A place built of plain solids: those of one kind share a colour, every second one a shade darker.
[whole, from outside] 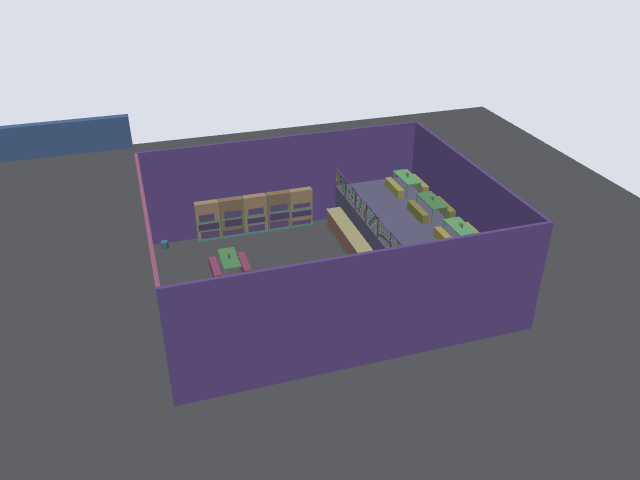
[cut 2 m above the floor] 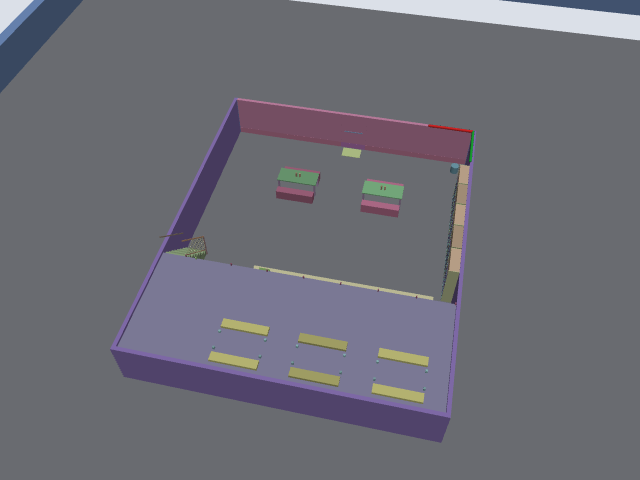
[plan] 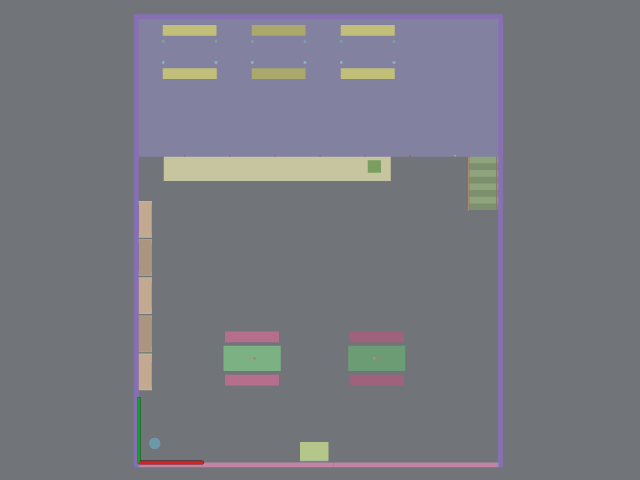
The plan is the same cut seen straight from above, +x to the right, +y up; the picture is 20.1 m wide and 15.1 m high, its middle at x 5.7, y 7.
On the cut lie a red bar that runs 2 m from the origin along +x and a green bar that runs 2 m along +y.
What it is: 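A pizzeria at street level behind a glazed front, one room two levels high, with a raised rear level reached by one straight flight, fitted out in the 1990s to 2020s; 11.3 x 13.9 m, 4.88 m high throughout; its front glazed onto the street; the raised level 1.89 m over the floor, over the rear 4.3 m, open to the hall behind a guard 1.0 m high along its edge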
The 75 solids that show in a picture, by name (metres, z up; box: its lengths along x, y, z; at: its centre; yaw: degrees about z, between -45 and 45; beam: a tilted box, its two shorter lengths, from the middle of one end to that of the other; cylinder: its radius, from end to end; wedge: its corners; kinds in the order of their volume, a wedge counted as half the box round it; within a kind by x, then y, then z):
{
 "upper_1": {"box": [11.41, 4.38, 1.94], "at": [5.66, 11.81, 0.92]},
 "street_hedge_1": {"box": [0.6, 15.85, 2.25], "at": [-13.95, -8.07, 1.07]},
 "street_hedge_2": {"box": [39.8, 0.6, 2.25], "at": [5.66, -16.3, 1.07]},
 "street_hedge_3": {"box": [0.6, 15.85, 2.25], "at": [25.25, -8.07, 1.07]},
 "wall_1": {"box": [0.15, 14.25, 4.93], "at": [-0.07, 6.97, 2.42]},
 "wall_2": {"box": [11.61, 0.15, 4.93], "at": [5.66, 14.03, 2.42]},
 "wall_3": {"box": [0.15, 14.25, 4.93], "at": [11.38, 6.97, 2.42]},
 "window_wall_1": {"box": [4.92, 0.15, 4.93], "at": [2.46, -0.07, 2.42]},
 "window_wall_2": {"box": [1.2, 0.15, 4.93], "at": [5.52, -0.07, 2.42]},
 "window_wall_3": {"box": [5.19, 0.15, 4.93], "at": [8.71, -0.07, 2.42]},
 "counter_1": {"box": [7.11, 0.7, 1.05], "at": [4.36, 9.26, 0.47]},
 "shelves_body_1": {"box": [0.4, 1.16, 2.1], "at": [0.2, 2.85, 1.0]},
 "shelves_body_2": {"box": [0.4, 1.16, 2.1], "at": [0.2, 4.05, 1.0]},
 "shelves_body_3": {"box": [0.4, 1.16, 2.1], "at": [0.2, 5.25, 1.0]},
 "shelves_body_4": {"box": [0.4, 1.16, 2.1], "at": [0.2, 6.45, 1.0]},
 "shelves_body_5": {"box": [0.4, 1.16, 2.1], "at": [0.2, 7.65, 1.0]},
 "stair_step_1": {"box": [0.96, 0.42, 0.26], "at": [10.88, 8.15, 0.08]},
 "stair_step_2": {"box": [0.96, 0.42, 0.47], "at": [10.88, 8.36, 0.19]},
 "stair_step_3": {"box": [0.96, 0.42, 0.68], "at": [10.88, 8.57, 0.29]},
 "stair_step_4": {"box": [0.96, 0.42, 0.9], "at": [10.88, 8.78, 0.4]},
 "stair_step_5": {"box": [0.96, 0.42, 1.11], "at": [10.88, 8.99, 0.5]},
 "stair_step_6": {"box": [0.96, 0.42, 1.32], "at": [10.88, 9.2, 0.61]},
 "stair_step_7": {"box": [0.96, 0.42, 1.53], "at": [10.88, 9.41, 0.72]},
 "stair_step_8": {"box": [0.96, 0.51, 1.74], "at": [10.88, 9.66, 0.82]},
 "shelves_goods_1": {"box": [0.41, 0.76, 0.39], "at": [0.2, 2.78, 1.28]},
 "shelves_goods_2": {"box": [0.41, 1.03, 0.34], "at": [0.2, 2.85, 0.78]},
 "shelves_goods_3": {"box": [0.41, 0.93, 0.39], "at": [0.2, 2.88, 0.33]},
 "shelves_goods_4": {"box": [0.41, 1.06, 0.28], "at": [0.2, 4.05, 0.27]},
 "shelves_goods_5": {"box": [0.41, 0.89, 0.37], "at": [0.2, 4.09, 0.8]},
 "shelves_goods_6": {"box": [0.41, 0.86, 0.38], "at": [0.2, 4.09, 1.28]},
 "shelves_goods_7": {"box": [0.41, 0.87, 0.35], "at": [0.2, 5.25, 0.31]},
 "shelves_goods_8": {"box": [0.41, 0.92, 0.29], "at": [0.2, 5.26, 0.75]},
 "shelves_goods_9": {"box": [0.41, 0.79, 0.34], "at": [0.2, 5.26, 1.26]},
 "shelves_goods_10": {"box": [0.41, 0.97, 0.38], "at": [0.2, 6.43, 0.32]},
 "shelves_goods_11": {"box": [0.41, 0.89, 0.36], "at": [0.2, 6.45, 1.27]},
 "shelves_goods_12": {"box": [0.41, 1.02, 0.35], "at": [0.2, 6.46, 0.79]},
 "shelves_goods_13": {"box": [0.41, 1.02, 0.25], "at": [0.2, 7.63, 0.25]},
 "shelves_goods_14": {"box": [0.41, 1.06, 0.3], "at": [0.2, 7.65, 0.76]},
 "shelves_goods_15": {"box": [0.41, 0.89, 0.26], "at": [0.2, 7.67, 1.22]},
 "upper_bench_1": {"box": [1.7, 0.34, 0.5], "at": [1.6, 12.23, 2.09]},
 "upper_bench_2": {"box": [1.7, 0.34, 0.5], "at": [1.6, 13.6, 2.09]},
 "upper_bench_3": {"box": [1.7, 0.34, 0.5], "at": [4.4, 12.23, 2.09]},
 "upper_bench_4": {"box": [1.7, 0.34, 0.5], "at": [4.4, 13.6, 2.09]},
 "upper_bench_5": {"box": [1.7, 0.34, 0.5], "at": [7.2, 12.23, 2.09]},
 "upper_bench_6": {"box": [1.7, 0.34, 0.5], "at": [7.2, 13.6, 2.09]},
 "bench_1": {"box": [1.7, 0.34, 0.5], "at": [3.56, 2.6, 0.2]},
 "bench_2": {"box": [1.7, 0.34, 0.5], "at": [3.56, 3.96, 0.2]},
 "bench_3": {"box": [1.7, 0.34, 0.5], "at": [7.49, 2.6, 0.2]},
 "bench_4": {"box": [1.7, 0.34, 0.5], "at": [7.49, 3.96, 0.2]},
 "shelves_shelf_1": {"box": [0.41, 1.1, 0.18], "at": [0.21, 2.85, 0.04]},
 "shelves_shelf_2": {"box": [0.41, 1.1, 0.18], "at": [0.21, 4.05, 0.04]},
 "shelves_shelf_3": {"box": [0.41, 1.1, 0.18], "at": [0.21, 5.25, 0.04]},
 "shelves_shelf_4": {"box": [0.41, 1.1, 0.18], "at": [0.21, 6.45, 0.04]},
 "shelves_shelf_5": {"box": [0.41, 1.1, 0.18], "at": [0.21, 7.65, 0.04]},
 "counter_top_1": {"box": [7.15, 0.78, 0.04], "at": [4.36, 9.24, 1.02]},
 "upper_top_1": {"box": [1.8, 0.8, 0.05], "at": [1.6, 12.91, 2.62]},
 "upper_top_2": {"box": [1.8, 0.8, 0.05], "at": [4.4, 12.91, 2.62]},
 "upper_top_3": {"box": [1.8, 0.8, 0.05], "at": [7.2, 12.91, 2.62]},
 "stallriser_1": {"box": [4.92, 0.05, 0.35], "at": [2.46, -0.02, 0.12]},
 "stallriser_2": {"box": [5.19, 0.05, 0.35], "at": [8.71, -0.02, 0.12]},
 "shelves_cheek_1": {"box": [0.41, 0.032, 2.1], "at": [0.21, 2.29, 1.0]},
 "shelves_cheek_2": {"box": [0.41, 0.032, 2.1], "at": [0.21, 3.48, 1.0]},
 "shelves_cheek_3": {"box": [0.41, 0.032, 2.1], "at": [0.21, 4.68, 1.0]},
 "shelves_cheek_4": {"box": [0.41, 0.032, 2.1], "at": [0.21, 5.88, 1.0]},
 "shelves_cheek_5": {"box": [0.41, 0.032, 2.1], "at": [0.21, 7.08, 1.0]},
 "shelves_cheek_6": {"box": [0.41, 0.032, 2.1], "at": [0.21, 8.21, 1.0]},
 "top_1": {"box": [1.8, 0.8, 0.05], "at": [3.56, 3.27, 0.73]},
 "top_2": {"box": [1.8, 0.8, 0.05], "at": [7.49, 3.27, 0.73]},
 "stair_guard_rail_1": {"wedge": [[10.35, 7.94, 1.11], [10.35, 7.94, 1.17], [10.35, 9.62, 2.79], [10.35, 9.62, 2.85], [10.4, 7.94, 1.11], [10.4, 7.94, 1.17], [10.4, 9.62, 2.79], [10.4, 9.62, 2.85]]},
 "stair_wall_rail_1": {"wedge": [[11.23, 7.94, 1.11], [11.23, 7.94, 1.17], [11.23, 9.62, 2.79], [11.23, 9.62, 2.85], [11.28, 7.94, 1.11], [11.28, 7.94, 1.17], [11.28, 9.62, 2.79], [11.28, 9.62, 2.85]]},
 "till_1": {"box": [0.42, 0.4, 0.28], "at": [7.41, 9.31, 1.18]},
 "plant_pot_1": {"cylinder": 0.18, "from": [0.5, 0.6, 0.0], "to": [0.5, 0.6, 0.38]},
 "door_mat_1": {"box": [0.9, 0.6, 0.07], "at": [5.52, 0.35, -0.02]},
 "street_door_kick_1": {"box": [1.2, 0.05, 0.35], "at": [5.52, -0.02, 0.12]},
 "counter_kick_1": {"box": [7.11, 0.012, 0.15], "at": [4.36, 8.9, 0.03]}
}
